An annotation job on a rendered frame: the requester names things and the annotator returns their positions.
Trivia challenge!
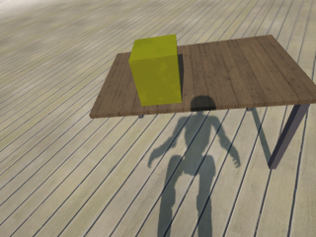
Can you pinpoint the carton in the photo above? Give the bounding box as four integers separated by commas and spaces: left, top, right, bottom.
128, 34, 182, 107

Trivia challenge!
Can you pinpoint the table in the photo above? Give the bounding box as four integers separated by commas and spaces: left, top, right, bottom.
89, 35, 316, 170

